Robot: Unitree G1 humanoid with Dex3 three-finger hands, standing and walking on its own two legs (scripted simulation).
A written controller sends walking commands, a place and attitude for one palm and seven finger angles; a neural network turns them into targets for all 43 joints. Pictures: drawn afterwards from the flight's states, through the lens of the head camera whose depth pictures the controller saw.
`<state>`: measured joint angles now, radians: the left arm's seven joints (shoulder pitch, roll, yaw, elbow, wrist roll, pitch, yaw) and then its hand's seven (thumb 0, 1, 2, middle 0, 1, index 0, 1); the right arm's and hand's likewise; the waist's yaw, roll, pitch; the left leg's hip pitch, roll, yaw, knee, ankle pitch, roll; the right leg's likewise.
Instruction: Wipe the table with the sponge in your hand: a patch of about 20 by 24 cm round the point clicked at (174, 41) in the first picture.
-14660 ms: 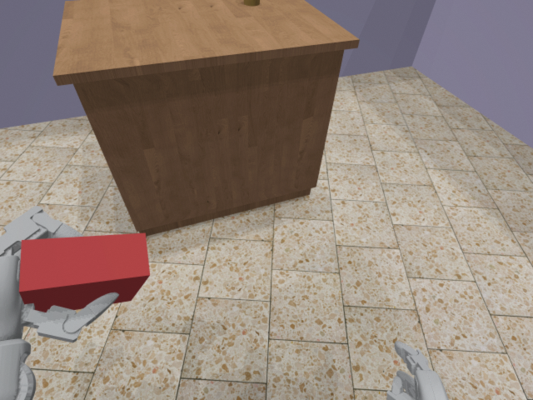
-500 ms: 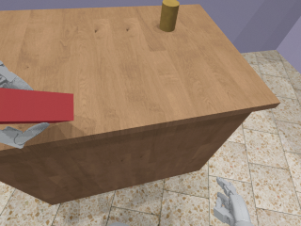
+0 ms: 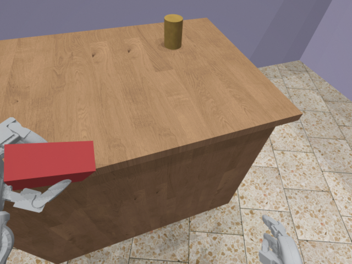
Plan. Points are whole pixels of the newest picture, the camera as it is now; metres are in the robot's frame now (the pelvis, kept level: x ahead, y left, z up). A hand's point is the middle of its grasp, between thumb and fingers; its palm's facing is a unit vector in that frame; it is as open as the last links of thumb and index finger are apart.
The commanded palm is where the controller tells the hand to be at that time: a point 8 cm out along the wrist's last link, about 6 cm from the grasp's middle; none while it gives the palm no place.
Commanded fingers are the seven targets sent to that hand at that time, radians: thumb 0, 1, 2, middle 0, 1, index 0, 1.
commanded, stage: come to a stop and stand still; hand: left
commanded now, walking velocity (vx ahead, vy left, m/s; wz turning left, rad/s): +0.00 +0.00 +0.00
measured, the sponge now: (63, 165) +0.23 +0.22 +0.16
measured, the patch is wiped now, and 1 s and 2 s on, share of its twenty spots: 0.00 0.00 0.00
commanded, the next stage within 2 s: look again from close up in 0.14 s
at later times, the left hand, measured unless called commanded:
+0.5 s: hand (25, 170) +0.22 +0.28 +0.16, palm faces +0.40 -0.83 -0.39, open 9.4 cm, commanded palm +0.16 +0.30 +0.18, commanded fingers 0.00 0.10 1.30 -1.20 -1.60 -1.20 -1.60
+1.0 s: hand (52, 171) +0.22 +0.23 +0.17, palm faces +0.29 -0.72 -0.63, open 9.4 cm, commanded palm +0.17 +0.28 +0.21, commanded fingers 0.00 0.10 1.30 -1.20 -1.60 -1.20 -1.60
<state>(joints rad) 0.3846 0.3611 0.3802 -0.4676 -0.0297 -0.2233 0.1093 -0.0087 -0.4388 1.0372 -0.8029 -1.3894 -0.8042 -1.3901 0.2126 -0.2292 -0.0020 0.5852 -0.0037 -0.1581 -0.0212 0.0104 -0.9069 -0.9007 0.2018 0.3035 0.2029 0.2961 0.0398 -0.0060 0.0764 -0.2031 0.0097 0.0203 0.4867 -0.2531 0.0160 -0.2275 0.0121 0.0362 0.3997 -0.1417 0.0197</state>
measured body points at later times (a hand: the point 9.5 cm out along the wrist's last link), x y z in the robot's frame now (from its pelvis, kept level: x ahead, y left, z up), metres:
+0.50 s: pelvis +0.01 +0.02 +0.00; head +0.02 +0.04 +0.45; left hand +0.19 +0.32 +0.18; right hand +0.20 -0.19 -0.07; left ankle +0.01 +0.10 -0.74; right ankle +0.05 -0.13 -0.74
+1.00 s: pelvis +0.00 -0.02 +0.00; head -0.01 -0.05 +0.45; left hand +0.19 +0.26 +0.20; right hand +0.22 -0.21 -0.08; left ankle +0.01 +0.10 -0.74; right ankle +0.05 -0.13 -0.74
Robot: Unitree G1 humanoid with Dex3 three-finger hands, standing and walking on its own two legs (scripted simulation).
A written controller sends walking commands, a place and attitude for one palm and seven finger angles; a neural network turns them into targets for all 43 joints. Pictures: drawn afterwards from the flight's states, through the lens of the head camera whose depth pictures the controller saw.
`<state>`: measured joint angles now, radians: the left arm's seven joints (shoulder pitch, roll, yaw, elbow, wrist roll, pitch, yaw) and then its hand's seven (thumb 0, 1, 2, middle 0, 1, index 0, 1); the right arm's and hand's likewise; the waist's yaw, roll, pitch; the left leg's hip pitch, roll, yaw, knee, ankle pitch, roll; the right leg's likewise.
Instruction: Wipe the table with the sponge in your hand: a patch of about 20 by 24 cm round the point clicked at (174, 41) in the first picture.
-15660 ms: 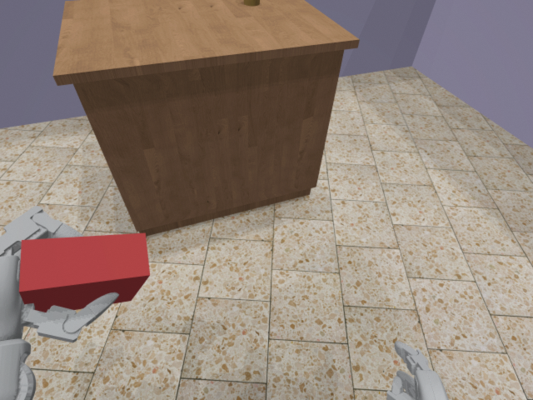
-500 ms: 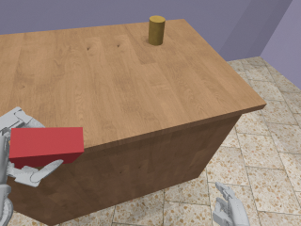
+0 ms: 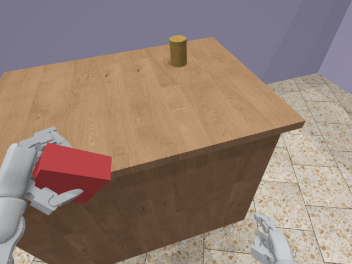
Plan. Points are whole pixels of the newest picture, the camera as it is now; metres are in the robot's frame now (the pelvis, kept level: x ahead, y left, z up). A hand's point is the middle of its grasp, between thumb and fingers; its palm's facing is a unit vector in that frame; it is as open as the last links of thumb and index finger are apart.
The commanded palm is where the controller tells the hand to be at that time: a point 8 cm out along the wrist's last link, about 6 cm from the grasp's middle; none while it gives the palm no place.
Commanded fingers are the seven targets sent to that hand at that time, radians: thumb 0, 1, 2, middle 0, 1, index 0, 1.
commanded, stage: turn the palm down, sponge in hand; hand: left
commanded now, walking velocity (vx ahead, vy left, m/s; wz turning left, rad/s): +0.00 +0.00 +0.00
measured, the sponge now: (78, 178) +0.23 +0.21 +0.14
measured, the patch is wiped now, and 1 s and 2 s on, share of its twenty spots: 0.00 0.00 0.00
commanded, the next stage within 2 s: move the sponge above the wiping area in 1.84 s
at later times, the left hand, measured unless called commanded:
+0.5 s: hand (45, 157) +0.22 +0.24 +0.21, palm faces +0.37 -0.46 -0.81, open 9.4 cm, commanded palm +0.18 +0.28 +0.25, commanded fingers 0.00 0.10 1.30 -1.20 -1.60 -1.20 -1.60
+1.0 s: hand out of the picture +0.22 +0.31 +0.24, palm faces +0.41 -0.21 -0.89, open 9.4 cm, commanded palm +0.17 +0.30 +0.29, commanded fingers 0.00 0.10 1.30 -1.20 -1.60 -1.20 -1.60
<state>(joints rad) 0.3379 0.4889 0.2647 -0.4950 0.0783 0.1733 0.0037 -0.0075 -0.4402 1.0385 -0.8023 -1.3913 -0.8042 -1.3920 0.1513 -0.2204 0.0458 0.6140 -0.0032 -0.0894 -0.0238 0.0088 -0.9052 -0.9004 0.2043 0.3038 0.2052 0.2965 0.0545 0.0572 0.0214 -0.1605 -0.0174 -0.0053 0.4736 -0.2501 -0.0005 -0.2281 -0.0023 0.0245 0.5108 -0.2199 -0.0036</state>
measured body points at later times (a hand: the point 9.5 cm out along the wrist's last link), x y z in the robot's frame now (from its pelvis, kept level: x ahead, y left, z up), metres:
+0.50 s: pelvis +0.00 -0.04 -0.01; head -0.02 -0.08 +0.44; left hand +0.20 +0.26 +0.25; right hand +0.22 -0.27 -0.09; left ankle +0.01 +0.12 -0.74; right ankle +0.04 -0.12 -0.74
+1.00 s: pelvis -0.02 +0.01 +0.00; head -0.05 -0.03 +0.45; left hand +0.20 +0.32 +0.29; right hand +0.25 -0.16 -0.06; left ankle +0.01 +0.12 -0.74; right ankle +0.04 -0.11 -0.74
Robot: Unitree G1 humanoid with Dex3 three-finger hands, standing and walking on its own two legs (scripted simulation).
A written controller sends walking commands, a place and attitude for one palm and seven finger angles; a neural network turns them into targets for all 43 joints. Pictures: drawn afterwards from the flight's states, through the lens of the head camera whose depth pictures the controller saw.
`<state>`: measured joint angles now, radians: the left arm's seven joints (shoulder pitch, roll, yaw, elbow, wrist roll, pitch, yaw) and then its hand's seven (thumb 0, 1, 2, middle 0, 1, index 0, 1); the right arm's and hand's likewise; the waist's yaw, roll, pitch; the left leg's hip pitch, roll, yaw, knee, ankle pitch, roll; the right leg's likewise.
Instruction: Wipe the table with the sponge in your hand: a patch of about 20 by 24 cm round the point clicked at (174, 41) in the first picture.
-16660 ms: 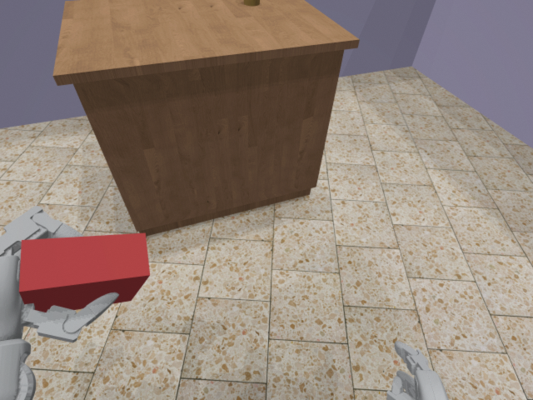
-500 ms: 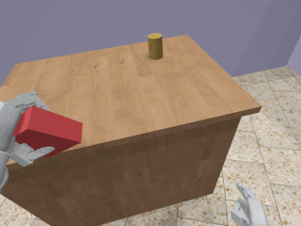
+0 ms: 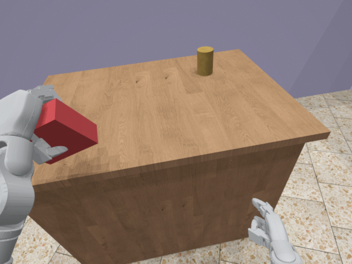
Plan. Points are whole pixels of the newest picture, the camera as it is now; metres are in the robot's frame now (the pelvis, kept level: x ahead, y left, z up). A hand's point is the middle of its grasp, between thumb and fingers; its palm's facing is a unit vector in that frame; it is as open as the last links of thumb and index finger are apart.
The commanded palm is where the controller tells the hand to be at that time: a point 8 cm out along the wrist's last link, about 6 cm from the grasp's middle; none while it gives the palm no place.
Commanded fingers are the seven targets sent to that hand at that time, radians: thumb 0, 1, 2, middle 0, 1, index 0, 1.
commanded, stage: turn the palm down, sponge in hand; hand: left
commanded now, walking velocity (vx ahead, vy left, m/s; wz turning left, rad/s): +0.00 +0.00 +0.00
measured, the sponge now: (59, 138) +0.26 +0.29 +0.20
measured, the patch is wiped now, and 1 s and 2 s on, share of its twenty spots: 0.00 0.00 0.00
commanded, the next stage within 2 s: move the sponge above the wiping area in 0.84 s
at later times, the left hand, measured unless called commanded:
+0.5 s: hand (60, 128) +0.24 +0.26 +0.24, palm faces +0.29 -0.07 -0.95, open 9.4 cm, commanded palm +0.18 +0.25 +0.30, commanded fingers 0.00 0.10 1.30 -1.20 -1.60 -1.20 -1.60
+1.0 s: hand (67, 140) +0.24 +0.25 +0.22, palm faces +0.25 -0.09 -0.96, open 9.4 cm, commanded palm +0.19 +0.25 +0.30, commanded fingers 0.00 0.10 1.30 -1.20 -1.60 -1.20 -1.60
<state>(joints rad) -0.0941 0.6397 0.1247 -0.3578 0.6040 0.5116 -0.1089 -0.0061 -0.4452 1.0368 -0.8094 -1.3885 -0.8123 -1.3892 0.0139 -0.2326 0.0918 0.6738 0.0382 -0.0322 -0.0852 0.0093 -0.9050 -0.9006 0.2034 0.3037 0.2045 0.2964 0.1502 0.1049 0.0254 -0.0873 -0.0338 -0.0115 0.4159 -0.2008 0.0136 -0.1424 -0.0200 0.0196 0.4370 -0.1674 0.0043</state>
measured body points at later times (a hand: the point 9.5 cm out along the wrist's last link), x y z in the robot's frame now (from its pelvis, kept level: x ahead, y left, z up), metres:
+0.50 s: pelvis -0.01 -0.03 +0.00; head -0.04 -0.09 +0.44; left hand +0.22 +0.26 +0.29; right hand +0.25 -0.20 -0.07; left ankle +0.03 +0.11 -0.74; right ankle +0.05 -0.13 -0.74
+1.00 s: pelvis -0.01 -0.03 +0.00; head -0.05 -0.09 +0.44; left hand +0.22 +0.26 +0.27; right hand +0.25 -0.21 -0.07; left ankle +0.03 +0.11 -0.74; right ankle +0.05 -0.13 -0.74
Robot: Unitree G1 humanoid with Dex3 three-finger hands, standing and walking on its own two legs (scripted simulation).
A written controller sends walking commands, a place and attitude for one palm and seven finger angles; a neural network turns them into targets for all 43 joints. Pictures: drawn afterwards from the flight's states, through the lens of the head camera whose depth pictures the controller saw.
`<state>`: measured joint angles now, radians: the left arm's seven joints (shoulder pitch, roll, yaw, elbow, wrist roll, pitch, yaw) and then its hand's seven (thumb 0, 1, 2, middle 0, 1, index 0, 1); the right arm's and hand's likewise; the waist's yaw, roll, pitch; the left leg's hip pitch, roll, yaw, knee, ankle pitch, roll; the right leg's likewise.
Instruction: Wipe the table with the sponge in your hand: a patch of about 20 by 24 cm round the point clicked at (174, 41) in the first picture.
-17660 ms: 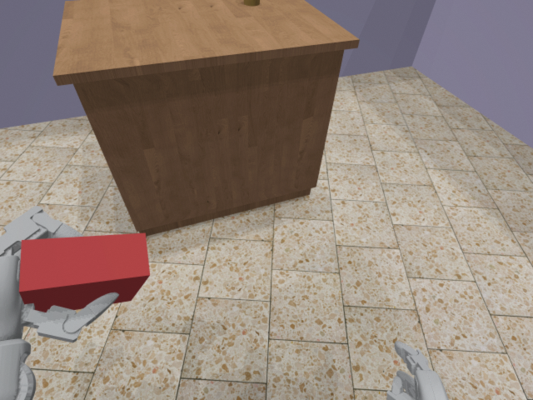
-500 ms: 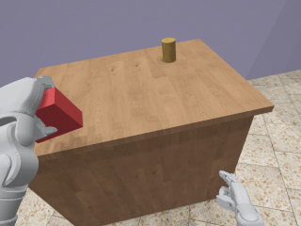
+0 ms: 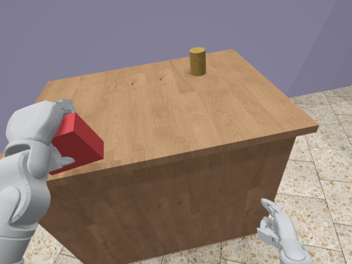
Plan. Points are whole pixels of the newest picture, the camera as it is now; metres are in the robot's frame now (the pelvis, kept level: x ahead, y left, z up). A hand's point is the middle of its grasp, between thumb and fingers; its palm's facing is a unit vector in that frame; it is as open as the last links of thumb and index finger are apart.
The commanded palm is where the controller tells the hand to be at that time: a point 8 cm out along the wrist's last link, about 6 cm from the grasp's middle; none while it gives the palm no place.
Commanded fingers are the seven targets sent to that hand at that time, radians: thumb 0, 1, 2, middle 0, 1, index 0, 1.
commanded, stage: move the sponge above the wiping area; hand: left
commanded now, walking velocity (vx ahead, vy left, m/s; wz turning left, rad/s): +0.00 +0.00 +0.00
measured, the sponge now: (68, 150) +0.25 +0.28 +0.18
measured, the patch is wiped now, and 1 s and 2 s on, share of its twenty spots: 0.00 0.00 0.00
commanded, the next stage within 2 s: none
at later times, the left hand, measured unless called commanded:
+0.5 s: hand (67, 131) +0.28 +0.29 +0.21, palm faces +0.19 -0.08 -0.98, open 9.4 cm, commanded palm +0.24 +0.29 +0.28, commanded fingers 0.00 0.10 1.30 -1.20 -1.60 -1.20 -1.60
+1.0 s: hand (72, 130) +0.31 +0.31 +0.18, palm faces +0.02 -0.03 -1.00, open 9.4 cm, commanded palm +0.28 +0.31 +0.27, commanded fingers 0.00 0.10 1.30 -1.20 -1.60 -1.20 -1.60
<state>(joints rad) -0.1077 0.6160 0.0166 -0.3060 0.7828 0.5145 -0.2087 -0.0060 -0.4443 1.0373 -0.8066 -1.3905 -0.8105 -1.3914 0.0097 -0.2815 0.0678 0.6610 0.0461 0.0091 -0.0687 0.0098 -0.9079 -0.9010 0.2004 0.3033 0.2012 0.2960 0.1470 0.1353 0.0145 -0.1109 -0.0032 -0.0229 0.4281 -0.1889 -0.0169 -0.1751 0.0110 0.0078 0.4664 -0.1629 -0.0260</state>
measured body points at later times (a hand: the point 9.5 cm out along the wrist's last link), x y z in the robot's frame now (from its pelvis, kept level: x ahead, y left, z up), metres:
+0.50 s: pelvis +0.01 +0.02 +0.00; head -0.02 -0.04 +0.45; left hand +0.27 +0.29 +0.26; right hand +0.27 -0.16 -0.07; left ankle +0.04 +0.14 -0.74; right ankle +0.07 -0.10 -0.74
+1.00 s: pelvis +0.03 +0.00 +0.00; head +0.02 -0.05 +0.45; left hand +0.31 +0.31 +0.24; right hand +0.27 -0.20 -0.09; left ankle +0.04 +0.14 -0.74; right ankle +0.07 -0.10 -0.74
